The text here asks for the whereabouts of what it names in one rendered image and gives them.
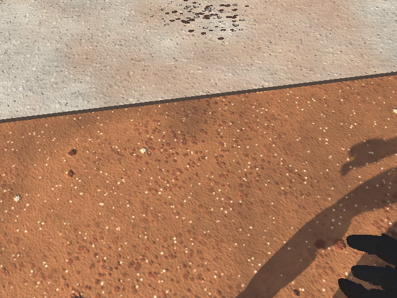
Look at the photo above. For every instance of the right robot hand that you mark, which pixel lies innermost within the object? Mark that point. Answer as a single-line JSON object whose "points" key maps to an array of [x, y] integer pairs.
{"points": [[385, 247]]}

